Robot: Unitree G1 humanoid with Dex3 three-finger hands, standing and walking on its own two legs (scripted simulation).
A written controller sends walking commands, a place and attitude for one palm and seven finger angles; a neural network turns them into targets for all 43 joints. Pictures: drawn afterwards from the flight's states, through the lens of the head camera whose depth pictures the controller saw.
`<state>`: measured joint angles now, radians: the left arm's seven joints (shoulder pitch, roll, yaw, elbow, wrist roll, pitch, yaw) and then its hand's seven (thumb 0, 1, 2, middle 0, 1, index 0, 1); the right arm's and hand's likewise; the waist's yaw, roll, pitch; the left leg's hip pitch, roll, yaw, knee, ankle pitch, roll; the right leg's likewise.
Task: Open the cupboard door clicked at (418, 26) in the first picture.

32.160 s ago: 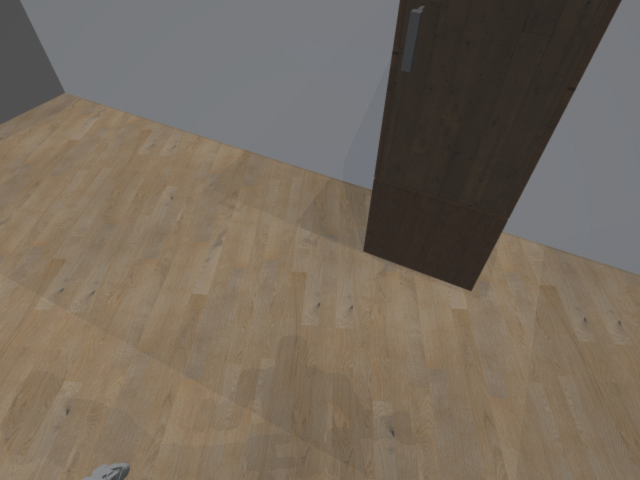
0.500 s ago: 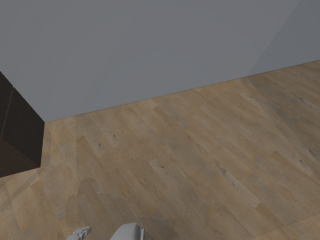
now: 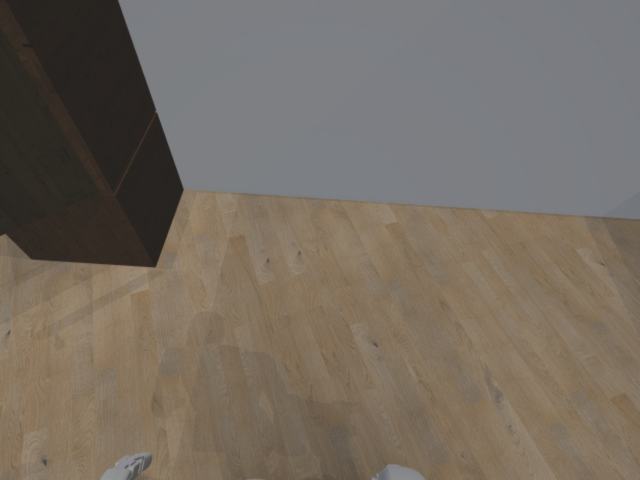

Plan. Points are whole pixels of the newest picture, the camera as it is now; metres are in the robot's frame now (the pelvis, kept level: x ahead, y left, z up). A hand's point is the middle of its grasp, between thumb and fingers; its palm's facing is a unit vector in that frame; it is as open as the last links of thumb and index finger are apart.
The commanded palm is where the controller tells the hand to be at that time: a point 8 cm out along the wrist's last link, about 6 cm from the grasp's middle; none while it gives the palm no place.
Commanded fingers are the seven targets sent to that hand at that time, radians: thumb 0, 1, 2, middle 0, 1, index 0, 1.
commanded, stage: turn to face it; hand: left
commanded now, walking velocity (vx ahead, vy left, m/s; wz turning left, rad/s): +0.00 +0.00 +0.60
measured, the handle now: out of the picture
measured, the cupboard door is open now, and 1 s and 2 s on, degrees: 42 42 42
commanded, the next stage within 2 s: take the last steps up to it in 1.08 s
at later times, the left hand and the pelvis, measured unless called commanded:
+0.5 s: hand out of the picture -0.02 +0.18 -0.18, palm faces +0.36 -0.91 -0.21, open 7.4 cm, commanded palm none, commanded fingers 0.00 0.90 0.90 -0.20 -0.30 -0.20 -0.30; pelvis +0.00 -0.02 -0.01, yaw +20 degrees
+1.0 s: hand out of the picture +0.00 +0.19 -0.16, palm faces +0.53 -0.80 -0.28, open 7.4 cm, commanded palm none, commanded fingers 0.00 0.90 0.90 -0.20 -0.30 -0.20 -0.30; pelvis +0.01 -0.04 -0.01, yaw +33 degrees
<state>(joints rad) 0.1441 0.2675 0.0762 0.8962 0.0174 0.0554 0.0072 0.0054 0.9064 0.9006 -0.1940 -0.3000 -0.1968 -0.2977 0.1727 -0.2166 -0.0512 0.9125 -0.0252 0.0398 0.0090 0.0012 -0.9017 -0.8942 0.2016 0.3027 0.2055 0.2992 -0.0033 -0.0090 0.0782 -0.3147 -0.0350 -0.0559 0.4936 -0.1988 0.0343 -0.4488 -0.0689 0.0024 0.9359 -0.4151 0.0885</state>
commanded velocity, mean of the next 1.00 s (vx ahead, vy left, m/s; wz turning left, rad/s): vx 0.00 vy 0.00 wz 0.50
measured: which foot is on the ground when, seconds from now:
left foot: down 0.00-0.12, up 0.14-0.50, down 0.52-0.96, up 0.98-1.00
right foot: up 0.00-0.10, down 0.12-0.50, up 0.52-0.94, down 0.96-1.00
